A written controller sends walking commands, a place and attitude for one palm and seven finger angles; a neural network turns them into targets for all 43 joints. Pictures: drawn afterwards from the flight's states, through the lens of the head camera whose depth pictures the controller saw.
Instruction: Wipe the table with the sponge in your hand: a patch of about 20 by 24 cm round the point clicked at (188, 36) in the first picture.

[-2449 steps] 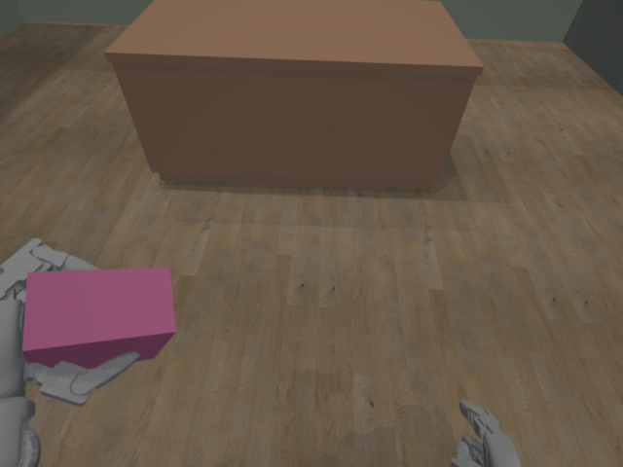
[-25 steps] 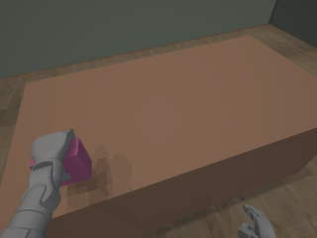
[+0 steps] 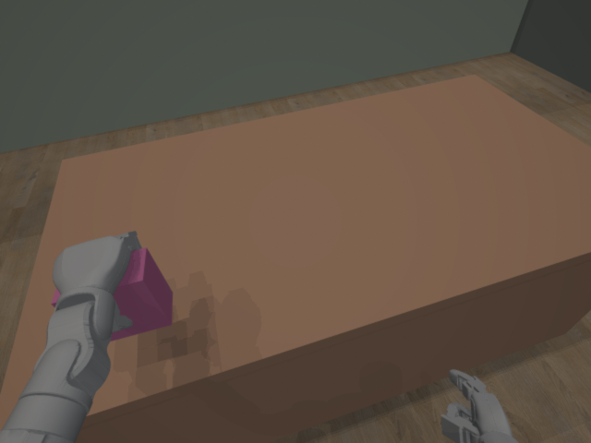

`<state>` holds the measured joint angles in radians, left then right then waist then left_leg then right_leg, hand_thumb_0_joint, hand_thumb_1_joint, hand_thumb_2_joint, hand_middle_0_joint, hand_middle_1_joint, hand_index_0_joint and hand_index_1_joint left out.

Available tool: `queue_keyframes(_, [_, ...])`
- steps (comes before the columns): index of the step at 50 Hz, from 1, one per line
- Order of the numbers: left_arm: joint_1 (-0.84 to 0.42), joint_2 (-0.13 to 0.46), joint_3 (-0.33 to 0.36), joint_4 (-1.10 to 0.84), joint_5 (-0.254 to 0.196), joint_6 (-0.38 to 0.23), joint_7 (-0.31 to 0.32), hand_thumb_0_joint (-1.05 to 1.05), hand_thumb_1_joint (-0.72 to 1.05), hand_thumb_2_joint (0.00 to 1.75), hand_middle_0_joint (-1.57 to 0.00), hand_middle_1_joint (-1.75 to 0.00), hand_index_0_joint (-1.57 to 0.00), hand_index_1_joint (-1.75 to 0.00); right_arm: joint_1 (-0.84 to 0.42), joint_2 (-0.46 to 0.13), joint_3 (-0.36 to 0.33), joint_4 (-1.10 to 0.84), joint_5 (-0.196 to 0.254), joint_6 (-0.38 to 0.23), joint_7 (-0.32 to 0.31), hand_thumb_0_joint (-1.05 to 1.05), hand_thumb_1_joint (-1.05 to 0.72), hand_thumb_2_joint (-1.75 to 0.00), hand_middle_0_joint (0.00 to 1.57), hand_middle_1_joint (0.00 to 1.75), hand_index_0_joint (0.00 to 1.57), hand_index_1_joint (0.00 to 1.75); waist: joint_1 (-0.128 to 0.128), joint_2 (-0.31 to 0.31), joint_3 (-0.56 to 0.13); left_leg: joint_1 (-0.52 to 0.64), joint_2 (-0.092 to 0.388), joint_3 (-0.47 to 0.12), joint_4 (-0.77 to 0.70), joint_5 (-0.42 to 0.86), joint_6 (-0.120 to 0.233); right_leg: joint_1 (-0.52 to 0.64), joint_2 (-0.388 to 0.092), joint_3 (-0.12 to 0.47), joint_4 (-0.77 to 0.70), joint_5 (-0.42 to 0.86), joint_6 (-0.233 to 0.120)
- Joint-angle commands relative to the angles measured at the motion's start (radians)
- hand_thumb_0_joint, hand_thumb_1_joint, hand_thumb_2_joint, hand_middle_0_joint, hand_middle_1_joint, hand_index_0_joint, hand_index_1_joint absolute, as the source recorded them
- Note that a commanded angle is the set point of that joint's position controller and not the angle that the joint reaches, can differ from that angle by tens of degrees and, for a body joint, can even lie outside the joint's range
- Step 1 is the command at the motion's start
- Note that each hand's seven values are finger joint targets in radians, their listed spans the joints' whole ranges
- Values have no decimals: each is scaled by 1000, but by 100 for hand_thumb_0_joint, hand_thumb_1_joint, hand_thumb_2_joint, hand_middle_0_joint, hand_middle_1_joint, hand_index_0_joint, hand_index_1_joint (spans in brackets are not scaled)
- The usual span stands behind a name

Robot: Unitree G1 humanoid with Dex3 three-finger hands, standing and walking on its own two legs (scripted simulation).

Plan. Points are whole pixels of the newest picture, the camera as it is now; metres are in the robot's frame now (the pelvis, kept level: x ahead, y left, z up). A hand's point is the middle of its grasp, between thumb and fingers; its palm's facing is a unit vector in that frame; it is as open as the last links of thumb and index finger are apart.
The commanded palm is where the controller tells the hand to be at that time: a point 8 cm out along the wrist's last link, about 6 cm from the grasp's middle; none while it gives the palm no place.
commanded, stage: bring the sponge back beside the body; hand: left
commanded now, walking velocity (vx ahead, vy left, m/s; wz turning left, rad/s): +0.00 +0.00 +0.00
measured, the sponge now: (124, 304) +0.28 +0.31 +0.02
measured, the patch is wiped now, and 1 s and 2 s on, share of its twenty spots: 0.95 0.95 0.95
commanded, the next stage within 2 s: step back with the hand held close in 1.68 s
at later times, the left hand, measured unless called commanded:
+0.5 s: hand (101, 303) +0.25 +0.30 +0.07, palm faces +0.01 -0.10 -1.00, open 10.4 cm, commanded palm +0.22 +0.29 +0.14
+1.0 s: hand (85, 330) +0.20 +0.29 +0.09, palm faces +0.03 -0.12 -0.99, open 10.4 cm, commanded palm +0.17 +0.28 +0.17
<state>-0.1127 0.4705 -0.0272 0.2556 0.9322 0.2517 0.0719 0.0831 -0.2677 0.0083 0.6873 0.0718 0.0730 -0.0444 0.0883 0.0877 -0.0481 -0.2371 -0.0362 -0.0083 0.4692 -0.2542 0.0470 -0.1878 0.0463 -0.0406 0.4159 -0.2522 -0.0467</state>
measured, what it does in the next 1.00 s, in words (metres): stands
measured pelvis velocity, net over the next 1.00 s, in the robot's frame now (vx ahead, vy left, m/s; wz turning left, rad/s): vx -0.01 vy -0.01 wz -0.01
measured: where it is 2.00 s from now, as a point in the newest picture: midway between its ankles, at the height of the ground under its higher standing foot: outside the picture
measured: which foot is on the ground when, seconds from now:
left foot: down 0.00-1.00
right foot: down 0.00-1.00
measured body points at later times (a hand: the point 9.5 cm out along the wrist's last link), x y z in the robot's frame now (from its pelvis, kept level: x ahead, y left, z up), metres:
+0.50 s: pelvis -0.01 +0.00 +0.00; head -0.02 -0.03 +0.45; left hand +0.25 +0.30 +0.13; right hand +0.22 -0.21 -0.09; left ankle -0.01 +0.09 -0.74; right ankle -0.02 -0.09 -0.74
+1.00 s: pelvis -0.01 -0.01 +0.00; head -0.04 -0.04 +0.45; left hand +0.20 +0.29 +0.15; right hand +0.24 -0.21 -0.07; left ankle -0.01 +0.09 -0.74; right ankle -0.02 -0.09 -0.74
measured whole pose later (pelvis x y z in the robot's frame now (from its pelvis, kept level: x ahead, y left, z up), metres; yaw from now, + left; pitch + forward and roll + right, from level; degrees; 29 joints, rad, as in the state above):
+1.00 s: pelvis -0.01 -0.01 +0.00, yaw +0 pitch -4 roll -1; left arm 0.17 0.50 -0.01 -0.15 0.87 0.33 -0.01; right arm 0.01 -0.27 0.04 0.67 0.06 0.07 -0.03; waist 0.13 0.11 0.00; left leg -0.12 -0.03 -0.01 0.41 -0.22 0.04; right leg -0.07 0.06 -0.03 0.35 -0.21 -0.06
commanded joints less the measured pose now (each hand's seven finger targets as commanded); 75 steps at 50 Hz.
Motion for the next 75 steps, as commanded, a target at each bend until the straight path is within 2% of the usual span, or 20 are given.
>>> queue_keyframes(1, [-331,276,134,-178,16,32,27,0,10,130,-120,-160,-120,-160,-172,-117,-28,-164,3,-46,-13,0,-90,-90,20,30,20,30,-8,-21,-204,79,3,-41,-57,278,9,83,-7,64,-47,270,-29])
queue_keyframes(5, [-361,242,93,-191,34,3,11,0,10,130,-120,-160,-120,-160,-154,-113,-34,-163,-2,-54,-16,0,-90,-90,20,30,20,30,-17,-4,-241,124,6,-47,-40,308,13,66,-5,49,-45,279,-31])
queue_keyframes(7, [-302,281,143,-225,31,-17,13,0,10,130,-120,-160,-120,-160,-158,-108,-31,-173,-6,-61,-13,0,-90,-90,20,30,20,30,8,6,-275,134,3,-57,-40,335,13,107,-6,54,-40,304,-35])
queue_keyframes(10, [-268,240,118,-266,28,-21,23,0,10,130,-120,-160,-120,-160,-163,-106,-35,-177,-8,-60,-4,0,-90,-90,20,30,20,30,2,4,-242,129,13,-57,-45,360,5,85,-2,44,-37,311,-34])
queue_keyframes(12, [-209,263,157,-301,19,-11,35,0,10,130,-120,-160,-120,-160,-177,-103,-32,-187,-11,-64,2,0,-90,-90,20,30,20,30,29,5,-264,137,11,-67,-49,374,6,119,-4,50,-37,323,-38])
queue_keyframes(15, [-184,228,128,-331,15,24,42,0,10,130,-120,-160,-120,-160,-192,-103,-34,-188,-9,-55,10,0,-90,-90,20,30,20,30,20,-4,-226,130,17,-60,-59,370,1,106,-4,46,-43,316,-34])
queue_keyframes(16, [-185,266,166,-369,5,31,44,0,10,130,-120,-160,-120,-160,-207,-106,-29,-193,-8,-56,11,0,-90,-90,20,30,20,30,27,-10,-233,129,16,-66,-66,357,2,124,-1,66,-46,306,-38])
queue_keyframes(18, [-177,224,118,-365,11,54,39,0,10,130,-120,-160,-120,-160,-213,-101,-26,-187,-8,-54,10,0,-90,-90,20,30,20,30,17,0,-210,129,16,-62,-70,346,1,113,-4,52,-51,294,-34])
queue_keyframes(22, [-164,247,130,-404,5,74,21,0,10,130,-120,-160,-120,-160,-238,-100,-17,-191,-7,-58,7,0,-90,-90,20,30,20,30,29,-17,-213,150,11,-72,-79,320,7,135,-4,62,-66,267,-36])
queue_keyframes(23, [-164,230,111,-401,5,75,14,0,10,130,-120,-160,-120,-160,-237,-100,-18,-186,-6,-56,5,0,-90,-90,20,30,20,30,13,-22,-180,142,17,-70,-85,304,6,112,-2,60,-73,245,-34])
queue_keyframes(33, [-99,242,136,-458,-4,55,-16,0,10,130,-120,-160,-120,-160,-264,-93,-8,-183,-13,-62,1,0,-90,-90,20,30,20,30,20,-20,-136,158,12,-70,-95,279,6,122,-3,87,-107,222,-37])
queue_keyframes(42, [-27,268,165,-573,-14,64,-30,0,10,130,-120,-160,-120,-160,-298,-92,0,-200,-18,-67,6,0,-90,-90,20,30,20,30,42,6,-170,173,3,-76,-91,284,8,162,-9,112,-106,240,-40])
queue_keyframes(50, [82,246,161,-660,-33,77,-33,0,10,130,-120,-160,-120,-160,-310,-89,-5,-202,-18,-64,14,0,-90,-90,20,30,20,30,36,16,-125,167,10,-74,-93,274,5,142,-12,120,-108,227,-36])
queue_keyframes(52, [96,272,187,-681,-32,81,-32,0,10,130,-120,-160,-120,-160,-321,-87,1,-211,-22,-72,10,0,-90,-90,20,30,20,30,53,2,-142,171,5,-78,-82,271,8,153,-13,135,-104,230,-41])
queue_keyframes(55, [160,249,180,-704,-51,82,-34,0,10,130,-120,-160,-120,-160,-321,-87,-7,-209,-20,-67,14,0,-90,-90,20,30,20,30,40,-24,-118,163,9,-68,-77,261,7,141,-19,146,-109,242,-31])
queue_keyframes(62, [182,260,179,-781,-43,104,-40,0,10,130,-120,-160,-120,-160,-349,-82,5,-226,-22,-77,12,0,-90,-90,20,30,20,30,56,12,-100,158,11,-82,-81,214,7,116,-14,151,-113,130,-38])
queue_keyframes(63, [215,231,164,-779,-51,103,-39,0,10,130,-120,-160,-120,-160,-349,-76,2,-221,-19,-78,13,0,-90,-90,20,30,20,30,44,5,-64,156,16,-79,-84,207,5,95,-13,154,-124,113,-35])
queue_keyframes(67, [202,268,189,-804,-33,113,-39,0,10,130,-120,-160,-120,-160,-353,-80,7,-225,-25,-81,11,0,-90,-90,20,30,20,30,59,11,-89,148,15,-84,-87,185,5,109,-10,158,-116,84,-40])
queue_keyframes(68, [223,237,172,-772,-39,115,-37,0,10,130,-120,-160,-120,-160,-350,-75,5,-213,-21,-79,12,0,-90,-90,20,30,20,30,43,-17,-45,141,19,-80,-90,178,3,83,-7,155,-128,67,-36])
queue_keyframes(75, [177,227,144,-771,-35,121,-52,0,10,130,-120,-160,-120,-160,-359,-78,6,-210,-20,-80,3,0,-90,-90,20,30,20,30,39,1,-44,144,17,-75,-104,137,4,76,-8,152,-139,25,-33])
